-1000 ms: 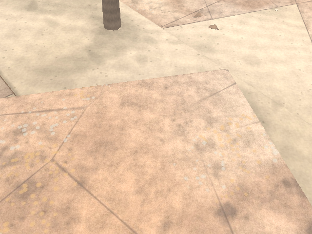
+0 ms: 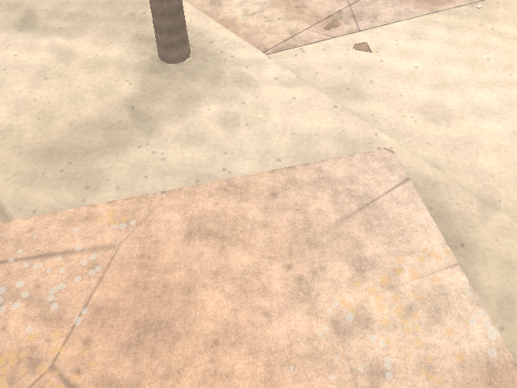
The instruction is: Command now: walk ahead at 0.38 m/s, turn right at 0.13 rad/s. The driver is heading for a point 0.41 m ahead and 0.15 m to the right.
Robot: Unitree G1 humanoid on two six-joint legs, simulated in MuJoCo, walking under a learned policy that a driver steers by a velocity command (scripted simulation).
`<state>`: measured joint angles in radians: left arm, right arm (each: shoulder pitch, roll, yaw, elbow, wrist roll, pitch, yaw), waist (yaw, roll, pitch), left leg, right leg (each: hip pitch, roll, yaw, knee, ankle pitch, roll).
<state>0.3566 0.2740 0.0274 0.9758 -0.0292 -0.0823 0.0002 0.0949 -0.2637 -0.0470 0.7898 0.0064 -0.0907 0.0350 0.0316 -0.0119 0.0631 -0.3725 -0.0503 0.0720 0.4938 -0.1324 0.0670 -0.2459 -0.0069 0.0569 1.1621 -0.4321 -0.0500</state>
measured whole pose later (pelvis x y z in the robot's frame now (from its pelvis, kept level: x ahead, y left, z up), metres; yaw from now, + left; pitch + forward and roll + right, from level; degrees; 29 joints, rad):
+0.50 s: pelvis +0.17 -0.05 +0.00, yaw -13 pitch +2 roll +2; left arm 0.16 0.29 0.07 0.71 0.00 -0.02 -0.01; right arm 0.08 -0.31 -0.06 0.84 0.00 0.00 -0.03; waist 0.02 0.02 0.07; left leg -0.46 -0.02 -0.01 1.14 -0.50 -0.02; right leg -0.43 0.04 0.02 0.51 -0.12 -0.07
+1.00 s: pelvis +0.23 -0.01 +0.01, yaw -22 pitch +1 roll -1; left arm 0.17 0.29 0.08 0.69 0.00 0.03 0.03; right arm 0.21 -0.24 -0.04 0.88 -0.01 -0.02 -0.02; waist -0.03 -0.04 0.02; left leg -0.24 0.02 -0.03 0.49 -0.27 0.00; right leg -0.42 0.08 0.11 0.88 -0.47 0.05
